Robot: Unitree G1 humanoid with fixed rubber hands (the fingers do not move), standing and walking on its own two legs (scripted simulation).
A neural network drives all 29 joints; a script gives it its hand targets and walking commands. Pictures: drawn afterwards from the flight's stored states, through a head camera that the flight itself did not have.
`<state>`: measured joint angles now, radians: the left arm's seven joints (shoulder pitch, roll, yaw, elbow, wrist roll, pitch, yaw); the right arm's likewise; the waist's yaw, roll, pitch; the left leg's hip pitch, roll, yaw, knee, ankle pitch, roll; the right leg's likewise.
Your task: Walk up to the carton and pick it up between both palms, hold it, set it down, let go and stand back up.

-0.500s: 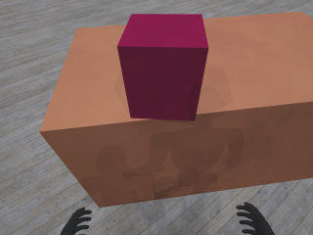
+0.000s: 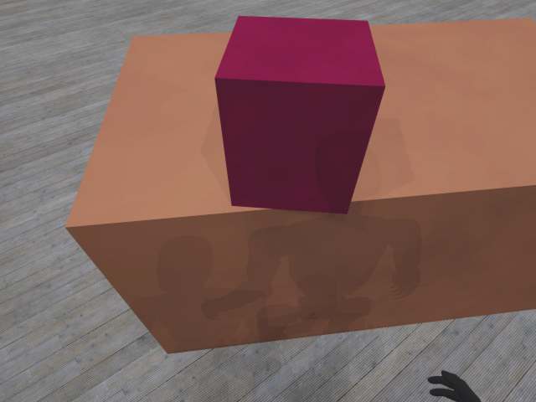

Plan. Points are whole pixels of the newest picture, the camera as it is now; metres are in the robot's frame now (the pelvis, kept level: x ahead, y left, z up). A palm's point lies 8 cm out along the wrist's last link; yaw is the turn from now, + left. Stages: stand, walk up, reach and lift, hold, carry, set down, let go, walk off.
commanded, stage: walk up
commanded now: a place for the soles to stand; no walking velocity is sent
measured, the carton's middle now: (295, 119) +0.54 -0.03 +0.14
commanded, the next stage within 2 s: none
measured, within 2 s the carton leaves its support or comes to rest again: neither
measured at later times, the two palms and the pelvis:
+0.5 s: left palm out of the picture +0.14 +0.25 -0.07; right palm (492, 382) +0.17 -0.32 -0.09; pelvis +0.08 -0.05 +0.00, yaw +3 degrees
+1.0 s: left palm (116, 394) +0.17 +0.25 -0.09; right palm (474, 351) +0.22 -0.32 -0.10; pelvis +0.11 -0.04 -0.01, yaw +6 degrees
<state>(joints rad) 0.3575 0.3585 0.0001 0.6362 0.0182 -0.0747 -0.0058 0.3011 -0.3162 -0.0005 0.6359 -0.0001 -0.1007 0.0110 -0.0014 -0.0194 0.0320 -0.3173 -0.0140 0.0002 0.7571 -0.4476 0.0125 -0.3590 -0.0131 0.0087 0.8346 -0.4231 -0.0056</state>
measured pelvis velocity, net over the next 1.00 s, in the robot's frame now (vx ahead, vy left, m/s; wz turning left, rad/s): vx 0.11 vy -0.04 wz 0.10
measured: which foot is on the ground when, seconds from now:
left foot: down 0.00-0.30, up 0.32-0.66, down 0.68-1.00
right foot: up 0.00-0.24, down 0.26-1.00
